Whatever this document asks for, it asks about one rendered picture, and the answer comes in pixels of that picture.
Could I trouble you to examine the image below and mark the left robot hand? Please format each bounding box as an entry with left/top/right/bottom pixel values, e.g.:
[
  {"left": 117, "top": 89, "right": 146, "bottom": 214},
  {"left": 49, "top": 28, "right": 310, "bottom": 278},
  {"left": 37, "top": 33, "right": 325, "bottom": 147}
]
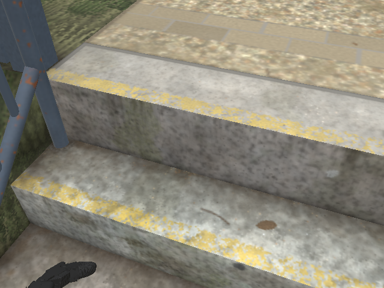
[{"left": 26, "top": 262, "right": 97, "bottom": 288}]

